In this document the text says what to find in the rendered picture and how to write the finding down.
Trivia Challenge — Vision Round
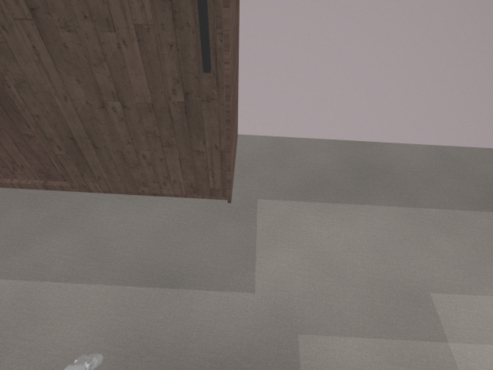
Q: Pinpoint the wardrobe door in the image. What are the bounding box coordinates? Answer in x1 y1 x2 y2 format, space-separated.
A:
0 0 227 197
0 76 67 182

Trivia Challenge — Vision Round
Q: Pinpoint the robot left hand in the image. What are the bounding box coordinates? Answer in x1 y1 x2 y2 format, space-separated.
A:
64 354 103 370

